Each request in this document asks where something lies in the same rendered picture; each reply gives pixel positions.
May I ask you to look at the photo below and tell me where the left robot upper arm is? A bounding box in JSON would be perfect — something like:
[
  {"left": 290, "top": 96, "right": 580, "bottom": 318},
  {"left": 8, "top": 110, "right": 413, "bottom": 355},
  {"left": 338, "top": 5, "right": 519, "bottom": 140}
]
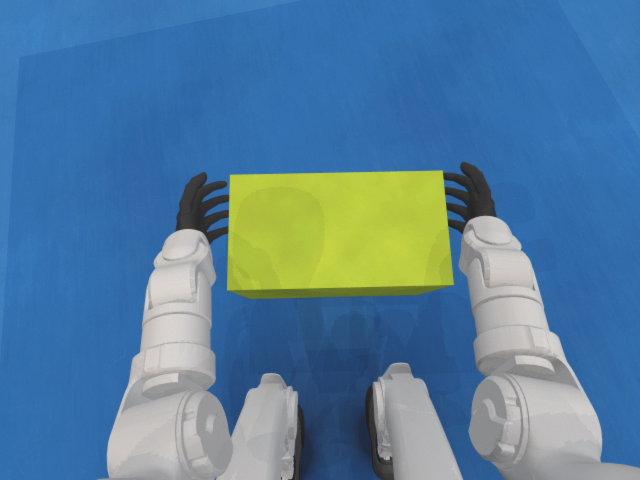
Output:
[{"left": 98, "top": 389, "right": 233, "bottom": 480}]

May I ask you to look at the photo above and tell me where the robot left hand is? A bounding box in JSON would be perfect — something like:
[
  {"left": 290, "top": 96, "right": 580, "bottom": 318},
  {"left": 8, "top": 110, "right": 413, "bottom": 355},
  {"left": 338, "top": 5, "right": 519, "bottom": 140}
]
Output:
[{"left": 175, "top": 172, "right": 229, "bottom": 245}]

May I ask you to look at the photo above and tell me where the carton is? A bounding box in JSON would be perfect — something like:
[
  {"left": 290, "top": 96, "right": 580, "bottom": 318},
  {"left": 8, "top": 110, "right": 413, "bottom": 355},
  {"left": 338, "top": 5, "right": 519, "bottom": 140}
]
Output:
[{"left": 227, "top": 171, "right": 454, "bottom": 299}]

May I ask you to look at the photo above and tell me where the robot right hand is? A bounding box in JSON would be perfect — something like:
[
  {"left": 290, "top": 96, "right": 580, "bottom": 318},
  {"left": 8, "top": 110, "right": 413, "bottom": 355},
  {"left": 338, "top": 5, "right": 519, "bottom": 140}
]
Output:
[{"left": 443, "top": 162, "right": 497, "bottom": 234}]

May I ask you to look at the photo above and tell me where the robot right foot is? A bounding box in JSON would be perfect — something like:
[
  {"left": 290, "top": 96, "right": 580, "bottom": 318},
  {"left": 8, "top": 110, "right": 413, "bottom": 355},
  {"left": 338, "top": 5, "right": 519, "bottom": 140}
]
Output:
[{"left": 365, "top": 384, "right": 394, "bottom": 480}]

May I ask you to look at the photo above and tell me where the robot left forearm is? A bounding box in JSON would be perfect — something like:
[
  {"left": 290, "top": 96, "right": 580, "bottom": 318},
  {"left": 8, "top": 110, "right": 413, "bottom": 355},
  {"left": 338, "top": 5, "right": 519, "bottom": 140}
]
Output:
[{"left": 107, "top": 229, "right": 216, "bottom": 478}]

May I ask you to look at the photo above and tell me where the right robot upper arm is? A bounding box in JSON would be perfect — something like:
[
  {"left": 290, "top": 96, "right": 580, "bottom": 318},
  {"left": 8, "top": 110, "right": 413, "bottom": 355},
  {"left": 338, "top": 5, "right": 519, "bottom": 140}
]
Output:
[{"left": 468, "top": 373, "right": 640, "bottom": 480}]

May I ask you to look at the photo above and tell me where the robot right forearm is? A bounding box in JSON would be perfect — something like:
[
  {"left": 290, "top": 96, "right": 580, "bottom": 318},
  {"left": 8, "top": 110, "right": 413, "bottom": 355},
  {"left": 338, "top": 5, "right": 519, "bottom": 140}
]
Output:
[{"left": 458, "top": 216, "right": 602, "bottom": 457}]

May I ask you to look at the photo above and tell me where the robot left foot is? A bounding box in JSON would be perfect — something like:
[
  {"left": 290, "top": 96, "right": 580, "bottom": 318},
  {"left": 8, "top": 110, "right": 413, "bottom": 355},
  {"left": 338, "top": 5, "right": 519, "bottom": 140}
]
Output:
[{"left": 281, "top": 404, "right": 304, "bottom": 480}]

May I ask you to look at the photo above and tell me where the robot foot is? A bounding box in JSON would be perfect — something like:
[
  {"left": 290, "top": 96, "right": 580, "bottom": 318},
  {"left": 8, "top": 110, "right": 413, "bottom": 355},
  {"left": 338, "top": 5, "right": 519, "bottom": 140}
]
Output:
[
  {"left": 365, "top": 384, "right": 394, "bottom": 480},
  {"left": 281, "top": 404, "right": 304, "bottom": 480}
]

